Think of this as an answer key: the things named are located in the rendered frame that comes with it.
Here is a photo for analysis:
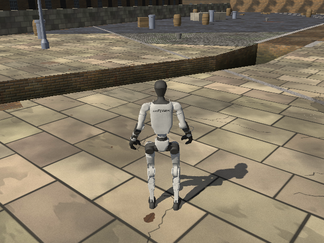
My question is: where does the left robot hand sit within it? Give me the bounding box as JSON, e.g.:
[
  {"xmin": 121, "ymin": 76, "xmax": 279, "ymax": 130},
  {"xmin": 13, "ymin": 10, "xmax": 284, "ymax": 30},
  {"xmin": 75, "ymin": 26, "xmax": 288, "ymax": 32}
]
[{"xmin": 129, "ymin": 139, "xmax": 141, "ymax": 150}]

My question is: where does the left robot forearm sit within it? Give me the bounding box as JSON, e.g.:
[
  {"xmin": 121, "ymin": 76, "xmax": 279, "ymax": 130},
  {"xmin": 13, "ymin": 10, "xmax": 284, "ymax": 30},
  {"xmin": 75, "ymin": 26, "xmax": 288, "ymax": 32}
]
[{"xmin": 131, "ymin": 123, "xmax": 141, "ymax": 141}]

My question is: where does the robot left thigh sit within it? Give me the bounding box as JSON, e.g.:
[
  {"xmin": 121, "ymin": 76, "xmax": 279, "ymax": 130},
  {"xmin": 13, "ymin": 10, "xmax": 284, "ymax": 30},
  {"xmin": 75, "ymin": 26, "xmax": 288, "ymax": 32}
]
[{"xmin": 145, "ymin": 141, "xmax": 155, "ymax": 177}]

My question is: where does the humanoid robot head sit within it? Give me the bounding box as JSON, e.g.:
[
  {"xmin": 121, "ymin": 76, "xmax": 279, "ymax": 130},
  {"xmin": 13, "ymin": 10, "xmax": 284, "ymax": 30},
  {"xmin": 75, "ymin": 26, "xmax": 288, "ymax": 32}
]
[{"xmin": 153, "ymin": 80, "xmax": 169, "ymax": 104}]

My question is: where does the right robot upper arm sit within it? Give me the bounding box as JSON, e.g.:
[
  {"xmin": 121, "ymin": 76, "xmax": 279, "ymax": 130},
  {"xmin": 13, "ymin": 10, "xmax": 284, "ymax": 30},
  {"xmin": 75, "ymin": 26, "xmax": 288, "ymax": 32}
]
[{"xmin": 172, "ymin": 102, "xmax": 187, "ymax": 129}]

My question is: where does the right robot forearm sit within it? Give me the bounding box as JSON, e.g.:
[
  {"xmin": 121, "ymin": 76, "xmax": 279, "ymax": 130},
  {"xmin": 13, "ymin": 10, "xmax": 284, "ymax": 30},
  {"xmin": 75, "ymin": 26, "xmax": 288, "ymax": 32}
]
[{"xmin": 182, "ymin": 121, "xmax": 191, "ymax": 137}]

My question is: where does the right robot hand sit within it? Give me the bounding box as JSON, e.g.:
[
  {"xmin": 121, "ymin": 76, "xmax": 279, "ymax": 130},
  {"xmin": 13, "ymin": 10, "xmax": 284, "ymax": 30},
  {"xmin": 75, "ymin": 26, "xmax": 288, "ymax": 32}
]
[{"xmin": 181, "ymin": 135, "xmax": 193, "ymax": 144}]

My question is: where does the left robot upper arm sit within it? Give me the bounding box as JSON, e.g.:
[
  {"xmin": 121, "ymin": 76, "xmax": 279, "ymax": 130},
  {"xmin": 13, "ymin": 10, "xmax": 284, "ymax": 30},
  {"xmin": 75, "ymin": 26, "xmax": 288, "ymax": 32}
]
[{"xmin": 136, "ymin": 102, "xmax": 151, "ymax": 130}]

